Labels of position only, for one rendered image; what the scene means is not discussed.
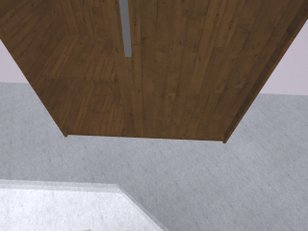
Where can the handle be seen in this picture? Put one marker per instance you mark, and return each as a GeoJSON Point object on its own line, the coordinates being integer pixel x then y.
{"type": "Point", "coordinates": [125, 26]}

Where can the wardrobe door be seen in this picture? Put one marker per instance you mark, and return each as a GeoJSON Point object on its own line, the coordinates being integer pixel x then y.
{"type": "Point", "coordinates": [279, 21]}
{"type": "Point", "coordinates": [187, 58]}

